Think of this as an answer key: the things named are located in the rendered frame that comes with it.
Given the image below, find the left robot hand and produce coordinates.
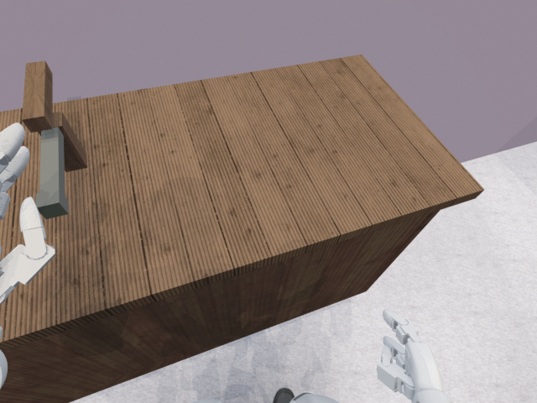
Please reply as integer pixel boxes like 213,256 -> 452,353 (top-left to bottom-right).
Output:
0,123 -> 55,305

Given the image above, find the tap lever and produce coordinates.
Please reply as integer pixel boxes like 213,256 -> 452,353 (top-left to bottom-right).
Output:
35,127 -> 69,219

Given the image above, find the right robot hand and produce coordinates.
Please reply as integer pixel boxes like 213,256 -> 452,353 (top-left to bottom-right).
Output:
377,309 -> 445,402

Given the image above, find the counter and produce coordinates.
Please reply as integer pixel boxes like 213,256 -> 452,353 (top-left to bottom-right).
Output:
0,55 -> 484,403

